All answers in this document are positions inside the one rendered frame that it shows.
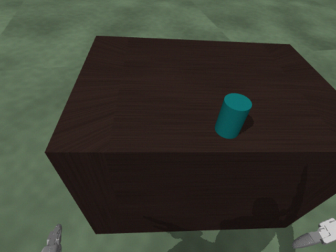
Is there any can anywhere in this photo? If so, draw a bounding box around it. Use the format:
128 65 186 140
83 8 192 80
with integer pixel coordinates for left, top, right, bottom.
215 93 252 139

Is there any left robot hand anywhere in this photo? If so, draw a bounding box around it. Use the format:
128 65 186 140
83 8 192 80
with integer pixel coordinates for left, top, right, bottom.
41 224 62 252

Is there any right robot hand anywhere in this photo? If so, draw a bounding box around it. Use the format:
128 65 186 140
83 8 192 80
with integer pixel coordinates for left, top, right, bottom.
292 218 336 249

